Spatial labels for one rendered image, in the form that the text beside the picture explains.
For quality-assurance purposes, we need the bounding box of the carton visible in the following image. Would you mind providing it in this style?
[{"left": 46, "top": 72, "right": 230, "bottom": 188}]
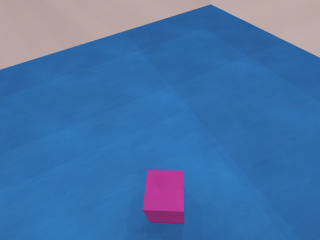
[{"left": 142, "top": 170, "right": 184, "bottom": 224}]

